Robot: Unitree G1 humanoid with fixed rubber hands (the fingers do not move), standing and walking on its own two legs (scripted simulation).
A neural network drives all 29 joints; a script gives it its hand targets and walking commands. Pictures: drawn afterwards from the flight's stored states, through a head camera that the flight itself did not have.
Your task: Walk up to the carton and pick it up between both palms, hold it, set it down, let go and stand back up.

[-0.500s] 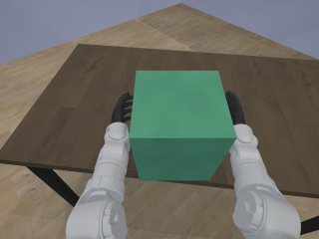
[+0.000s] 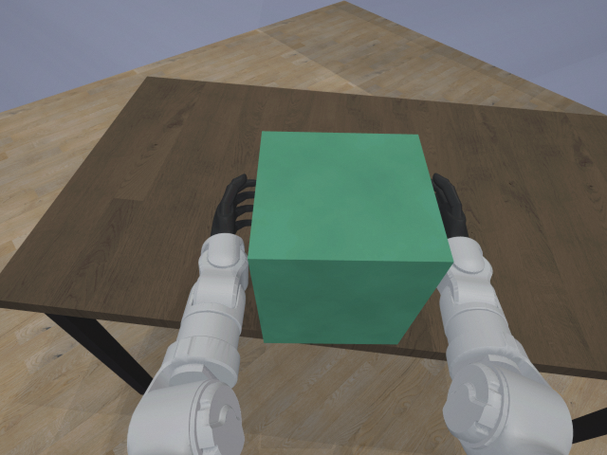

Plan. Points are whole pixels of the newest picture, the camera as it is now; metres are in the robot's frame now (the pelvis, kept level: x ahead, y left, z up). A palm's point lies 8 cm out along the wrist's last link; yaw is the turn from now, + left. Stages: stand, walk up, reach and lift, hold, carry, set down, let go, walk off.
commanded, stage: set down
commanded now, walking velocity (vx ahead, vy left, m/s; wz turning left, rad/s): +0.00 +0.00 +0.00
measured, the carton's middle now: (335, 246) +0.41 +0.01 +0.04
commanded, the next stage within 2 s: none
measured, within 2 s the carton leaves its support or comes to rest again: neither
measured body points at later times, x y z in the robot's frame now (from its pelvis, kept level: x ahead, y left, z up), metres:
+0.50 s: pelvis +0.00 -0.01 +0.00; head +0.08 +0.00 +0.44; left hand +0.41 +0.18 +0.02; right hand +0.46 -0.13 +0.05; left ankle -0.01 +0.12 -0.74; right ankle -0.01 -0.08 -0.74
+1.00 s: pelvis -0.01 -0.01 -0.01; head +0.06 -0.03 +0.44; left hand +0.38 +0.21 +0.04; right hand +0.44 -0.15 +0.03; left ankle -0.01 +0.12 -0.74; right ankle -0.01 -0.08 -0.74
